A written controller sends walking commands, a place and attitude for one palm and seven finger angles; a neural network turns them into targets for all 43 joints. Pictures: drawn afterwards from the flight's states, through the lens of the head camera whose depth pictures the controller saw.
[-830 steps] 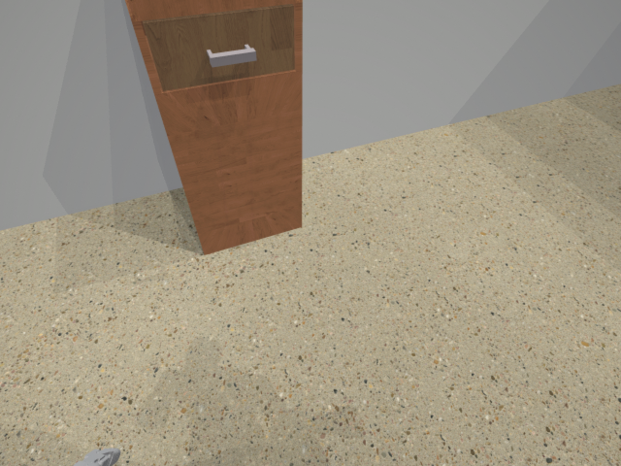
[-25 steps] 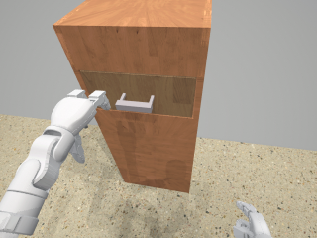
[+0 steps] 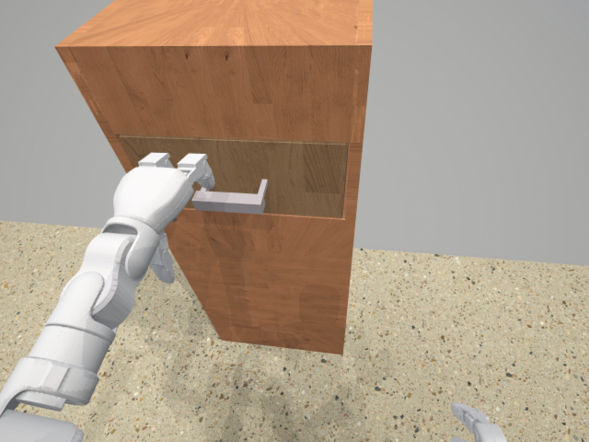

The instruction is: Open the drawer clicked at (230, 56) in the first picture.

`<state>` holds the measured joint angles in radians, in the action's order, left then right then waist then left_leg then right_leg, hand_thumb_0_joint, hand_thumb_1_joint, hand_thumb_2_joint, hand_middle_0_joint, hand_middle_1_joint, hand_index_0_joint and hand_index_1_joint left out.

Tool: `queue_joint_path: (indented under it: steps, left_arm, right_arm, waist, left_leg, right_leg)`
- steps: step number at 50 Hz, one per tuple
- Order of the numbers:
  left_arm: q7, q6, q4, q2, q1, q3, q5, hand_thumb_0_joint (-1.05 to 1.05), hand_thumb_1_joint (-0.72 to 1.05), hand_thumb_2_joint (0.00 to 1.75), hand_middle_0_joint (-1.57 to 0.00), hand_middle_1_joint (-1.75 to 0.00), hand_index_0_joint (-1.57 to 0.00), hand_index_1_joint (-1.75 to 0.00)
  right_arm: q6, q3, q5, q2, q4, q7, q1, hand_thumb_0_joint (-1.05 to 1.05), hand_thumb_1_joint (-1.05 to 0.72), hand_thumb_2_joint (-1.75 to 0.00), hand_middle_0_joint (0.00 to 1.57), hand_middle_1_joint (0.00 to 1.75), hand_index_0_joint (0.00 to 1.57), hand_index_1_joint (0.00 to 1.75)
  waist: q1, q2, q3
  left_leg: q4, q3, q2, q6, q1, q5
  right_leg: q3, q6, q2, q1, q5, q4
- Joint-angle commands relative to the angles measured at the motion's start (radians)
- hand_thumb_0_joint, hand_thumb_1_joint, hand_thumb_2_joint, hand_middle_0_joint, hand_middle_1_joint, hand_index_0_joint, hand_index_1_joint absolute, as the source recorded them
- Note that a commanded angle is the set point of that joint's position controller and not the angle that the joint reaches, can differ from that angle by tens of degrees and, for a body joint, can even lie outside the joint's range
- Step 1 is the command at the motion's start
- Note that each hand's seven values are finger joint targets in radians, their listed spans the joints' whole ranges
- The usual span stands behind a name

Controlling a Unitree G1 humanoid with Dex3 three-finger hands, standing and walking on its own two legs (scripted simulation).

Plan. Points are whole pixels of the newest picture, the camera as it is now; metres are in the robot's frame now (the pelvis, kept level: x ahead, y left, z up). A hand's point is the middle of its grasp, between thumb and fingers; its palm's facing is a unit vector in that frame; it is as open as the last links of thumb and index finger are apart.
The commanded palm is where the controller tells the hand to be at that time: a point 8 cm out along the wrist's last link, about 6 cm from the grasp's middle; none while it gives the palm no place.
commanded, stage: move the hooked fingers above the handle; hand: left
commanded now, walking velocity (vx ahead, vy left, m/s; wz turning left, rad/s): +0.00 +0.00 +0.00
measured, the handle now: (232, 192) +0.50 +0.17 +0.04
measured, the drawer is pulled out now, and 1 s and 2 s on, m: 0.00 0.00 0.00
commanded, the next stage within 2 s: lower the fingers behind the handle in 1.90 s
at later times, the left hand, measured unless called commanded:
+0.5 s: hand (203, 205) +0.41 +0.18 +0.10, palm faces +0.01 -0.03 -1.00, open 13.9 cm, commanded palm +0.40 +0.19 +0.16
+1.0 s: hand (213, 187) +0.45 +0.18 +0.10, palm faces +0.04 -0.05 -1.00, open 13.8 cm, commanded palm +0.42 +0.19 +0.15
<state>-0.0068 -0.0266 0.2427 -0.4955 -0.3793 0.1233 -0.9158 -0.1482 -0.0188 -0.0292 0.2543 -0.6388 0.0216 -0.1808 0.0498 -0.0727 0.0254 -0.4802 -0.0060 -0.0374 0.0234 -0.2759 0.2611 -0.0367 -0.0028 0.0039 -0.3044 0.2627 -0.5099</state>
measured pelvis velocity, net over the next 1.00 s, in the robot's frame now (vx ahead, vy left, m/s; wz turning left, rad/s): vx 0.01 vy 0.00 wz -0.03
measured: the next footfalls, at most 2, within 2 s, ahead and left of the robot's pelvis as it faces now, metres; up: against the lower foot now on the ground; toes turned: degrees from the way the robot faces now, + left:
none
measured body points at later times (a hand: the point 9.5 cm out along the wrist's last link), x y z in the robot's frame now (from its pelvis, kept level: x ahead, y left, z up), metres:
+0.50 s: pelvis +0.01 -0.01 -0.01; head +0.03 -0.04 +0.44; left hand +0.40 +0.18 +0.15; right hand +0.16 -0.25 -0.13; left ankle -0.01 +0.11 -0.74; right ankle +0.00 -0.12 -0.74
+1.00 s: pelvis +0.01 +0.00 -0.01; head +0.05 -0.03 +0.44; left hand +0.45 +0.18 +0.15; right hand +0.08 -0.27 -0.15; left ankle -0.01 +0.11 -0.74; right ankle +0.00 -0.12 -0.74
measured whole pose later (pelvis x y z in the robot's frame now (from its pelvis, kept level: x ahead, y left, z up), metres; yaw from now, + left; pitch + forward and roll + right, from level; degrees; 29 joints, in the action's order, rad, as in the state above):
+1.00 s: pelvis +0.01 +0.00 -0.01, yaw -2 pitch +9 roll +1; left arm 0.11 -0.03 0.65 -0.43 -0.65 0.12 -0.99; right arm -0.18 -0.06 -0.03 0.26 -0.67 0.02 -0.30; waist -0.02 -0.06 0.09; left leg -0.57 0.02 -0.02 0.02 -0.41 0.32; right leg -0.06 -0.01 0.02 -0.44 0.31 -0.60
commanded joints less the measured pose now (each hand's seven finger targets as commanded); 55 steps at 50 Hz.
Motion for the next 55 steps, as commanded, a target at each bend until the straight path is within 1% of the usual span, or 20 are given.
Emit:
queue_joint_path:
  steps: [1,5,9,10,13,15,16,21,25,29,34,37,40,41,46,47,49,50,53,55]
  left_arm:
    - [0.043,0.027,-0.164,-0.193,-0.361,-0.125,-0.005,0.00,-0.50,0.30,-0.30,-1.20,-0.30,-1.20]
    - [0.037,0.046,-0.124,-0.198,-0.367,-0.128,-0.010,0.00,-0.50,0.30,-0.30,-1.20,-0.30,-1.20]
    - [0.041,0.035,-0.162,-0.173,-0.425,-0.098,-0.017,0.00,-0.50,0.30,-0.30,-1.20,-0.30,-1.20]
    - [0.046,0.030,-0.157,-0.201,-0.431,-0.123,-0.018,0.00,-0.50,0.30,-0.30,-1.20,-0.30,-1.20]
    - [0.055,0.030,-0.117,-0.144,-0.457,-0.074,-0.019,0.00,-0.50,0.30,-0.30,-1.20,-0.30,-1.20]
    - [0.065,0.036,-0.063,-0.174,-0.484,-0.096,-0.032,0.00,-0.50,0.30,-0.30,-1.20,-0.30,-1.20]
    - [0.066,0.037,-0.068,-0.130,-0.519,-0.051,-0.031,0.00,-0.50,0.30,-0.30,-1.20,-0.30,-1.20]
    - [0.080,0.034,-0.003,-0.127,-0.607,-0.037,-0.043,0.00,-0.50,0.30,-0.30,-1.20,-0.30,-1.20]
    - [0.087,0.028,0.061,-0.143,-0.616,-0.059,-0.043,0.00,-0.50,0.30,-0.30,-1.20,-0.30,-1.20]
    - [0.094,0.026,0.173,-0.153,-0.653,-0.067,-0.055,0.00,-0.50,0.30,-0.30,-1.20,-0.30,-1.20]
    - [0.110,-0.007,0.220,-0.172,-0.718,-0.081,-0.065,0.00,-0.50,0.30,-0.30,-1.20,-0.30,-1.20]
    - [0.121,-0.025,0.252,-0.116,-0.792,-0.026,-0.068,0.00,-0.50,0.30,-0.30,-1.20,-0.30,-1.20]
    - [0.141,-0.047,0.218,-0.197,-0.786,-0.106,-0.068,0.00,-0.50,0.30,-0.30,-1.20,-0.30,-1.20]
    - [0.148,-0.050,0.195,-0.183,-0.792,-0.094,-0.068,0.00,-0.50,0.30,-0.30,-1.20,-0.30,-1.20]
    - [0.163,-0.003,0.253,-0.191,-0.679,-0.125,-0.073,0.00,-0.50,0.30,-0.30,-1.20,-0.30,-1.20]
    - [0.160,0.010,0.239,-0.144,-0.654,-0.089,-0.069,0.00,-0.50,0.30,-0.30,-1.20,-0.30,-1.20]
    - [0.152,0.029,0.225,-0.188,-0.611,-0.123,-0.071,0.00,-0.50,0.30,-0.30,-1.20,-0.30,-1.20]
    - [0.146,0.031,0.214,-0.203,-0.621,-0.130,-0.074,0.00,-0.50,0.30,-0.30,-1.20,-0.30,-1.20]
    - [0.125,0.037,0.152,-0.112,-0.638,-0.044,-0.062,0.00,-0.50,0.30,-0.30,-1.20,-0.30,-1.20]
    - [0.118,0.024,0.125,-0.150,-0.678,-0.063,-0.059,0.00,-0.50,0.30,-0.30,-1.20,-0.30,-1.20]
  right_arm:
    - [0.032,-0.030,0.003,0.113,0.143,0.004,0.085,0.00,-0.90,-0.90,0.20,0.30,0.20,0.30]
    - [0.020,-0.029,0.001,0.117,0.145,0.006,0.085,0.00,-0.90,-0.90,0.20,0.30,0.20,0.30]
    - [0.019,-0.031,0.003,0.109,0.151,0.008,0.080,0.00,-0.90,-0.90,0.20,0.30,0.20,0.30]
    - [0.019,-0.033,0.005,0.112,0.150,0.009,0.077,0.00,-0.90,-0.90,0.20,0.30,0.20,0.30]
    - [0.021,-0.033,0.001,0.105,0.141,0.012,0.069,0.00,-0.90,-0.90,0.20,0.30,0.20,0.30]
    - [0.016,-0.033,0.001,0.114,0.130,0.015,0.060,0.00,-0.90,-0.90,0.20,0.30,0.20,0.30]
    - [0.019,-0.033,-0.001,0.107,0.134,0.015,0.059,0.00,-0.90,-0.90,0.20,0.30,0.20,0.30]
    - [0.020,-0.039,0.001,0.107,0.121,0.021,0.033,0.00,-0.90,-0.90,0.20,0.30,0.20,0.30]
    - [0.016,-0.043,0.004,0.112,0.119,0.024,0.016,0.00,-0.90,-0.90,0.20,0.30,0.20,0.30]
    - [0.011,-0.042,0.001,0.114,0.109,0.030,-0.005,0.00,-0.90,-0.90,0.20,0.30,0.20,0.30]
    - [0.015,-0.054,0.004,0.116,0.104,0.034,-0.046,0.00,-0.90,-0.90,0.20,0.30,0.20,0.30]
    - [0.019,-0.062,0.004,0.116,0.092,0.034,-0.075,0.00,-0.90,-0.90,0.20,0.30,0.20,0.30]
    - [0.021,-0.072,0.012,0.124,0.092,0.029,-0.095,0.00,-0.90,-0.90,0.20,0.30,0.20,0.30]
    - [0.020,-0.073,0.013,0.118,0.093,0.024,-0.094,0.00,-0.90,-0.90,0.20,0.30,0.20,0.30]
    - [0.007,-0.072,0.007,0.127,0.089,0.004,-0.084,0.00,-0.90,-0.90,0.20,0.30,0.20,0.30]
    - [0.007,-0.074,0.007,0.124,0.096,0.000,-0.079,0.00,-0.90,-0.90,0.20,0.30,0.20,0.30]
    - [0.002,-0.071,0.004,0.131,0.107,0.002,-0.065,0.00,-0.90,-0.90,0.20,0.30,0.20,0.30]
    - [-0.001,-0.069,0.003,0.136,0.108,0.003,-0.061,0.00,-0.90,-0.90,0.20,0.30,0.20,0.30]
    - [0.002,-0.072,-0.003,0.126,0.120,0.004,-0.050,0.00,-0.90,-0.90,0.20,0.30,0.20,0.30]
    - [0.003,-0.069,-0.003,0.130,0.121,0.014,-0.047,0.00,-0.90,-0.90,0.20,0.30,0.20,0.30]
  waist:
    - [0.005,0.080,0.315]
    - [0.002,0.107,0.305]
    - [-0.001,0.074,0.343]
    - [-0.002,0.081,0.346]
    - [-0.016,0.081,0.316]
    - [-0.022,0.096,0.306]
    - [-0.026,0.087,0.319]
    - [-0.041,0.072,0.350]
    - [-0.036,0.104,0.371]
    - [-0.045,0.117,0.333]
    - [-0.054,0.098,0.389]
    - [-0.087,0.088,0.384]
    - [-0.059,0.065,0.471]
    - [-0.057,0.043,0.497]
    - [-0.039,0.090,0.430]
    - [-0.039,0.095,0.430]
    - [-0.029,0.105,0.414]
    - [-0.034,0.117,0.422]
    - [-0.055,0.096,0.389]
    - [-0.064,0.102,0.385]
  left_leg:
    - [0.026,0.030,0.011,-0.002,0.090,-0.358]
    - [0.023,0.036,0.011,0.000,0.071,-0.341]
    - [0.007,0.035,0.009,0.004,0.092,-0.368]
    - [0.005,0.037,0.010,0.002,0.089,-0.368]
    - [-0.003,0.035,0.010,0.003,0.085,-0.352]
    - [-0.005,0.037,0.010,0.000,0.070,-0.337]
    - [-0.010,0.035,0.007,0.004,0.074,-0.324]
    - [-0.028,0.035,0.007,0.005,0.080,-0.322]
    - [-0.034,0.039,0.005,0.007,0.055,-0.329]
    - [-0.038,0.045,0.005,0.011,0.013,-0.287]
    - [-0.059,0.049,0.003,0.015,0.008,-0.305]
    - [-0.070,0.044,0.004,0.015,0.005,-0.280]
    - [-0.082,0.042,0.002,0.013,0.023,-0.356]
    - [-0.083,0.041,0.004,0.013,0.035,-0.382]
    - [-0.070,0.050,0.011,0.009,-0.013,-0.402]
    - [-0.067,0.053,0.012,0.011,-0.005,-0.408]
    - [-0.059,0.057,0.013,0.014,-0.016,-0.391]
    - [-0.055,0.055,0.012,0.013,-0.020,-0.391]
    - [-0.051,0.049,0.019,0.016,0.027,-0.369]
    - [-0.048,0.042,0.018,0.016,0.037,-0.339]
  right_leg:
    - [0.040,-0.039,0.010,0.142,-0.297,0.029]
    - [0.037,-0.038,0.008,0.146,-0.297,0.028]
    - [0.033,-0.038,0.008,0.138,-0.329,0.011]
    - [0.032,-0.040,0.008,0.146,-0.322,0.011]
    - [0.037,-0.038,0.010,0.103,-0.315,0.008]
    - [0.037,-0.040,0.012,0.094,-0.295,0.008]
    - [0.036,-0.038,0.010,0.086,-0.288,0.006]
    - [0.035,-0.040,0.010,0.070,-0.293,-0.004]
    - [0.032,-0.040,0.008,0.094,-0.317,-0.013]
    - [0.032,-0.037,0.006,0.066,-0.298,-0.015]
    - [0.026,-0.038,0.009,0.069,-0.325,-0.031]
    - [0.028,-0.036,0.012,0.018,-0.292,-0.033]
    - [0.027,-0.043,0.015,0.070,-0.349,-0.052]
    - [0.026,-0.043,0.016,0.076,-0.375,-0.058]
    - [0.034,-0.044,0.020,0.081,-0.392,-0.060]
    - [0.037,-0.042,0.020,0.080,-0.394,-0.057]
    - [0.030,-0.042,0.019,0.101,-0.395,-0.049]
    - [0.030,-0.043,0.017,0.116,-0.393,-0.048]
    - [0.037,-0.039,0.021,0.060,-0.345,-0.034]
    - [0.035,-0.041,0.021,0.055,-0.304,-0.027]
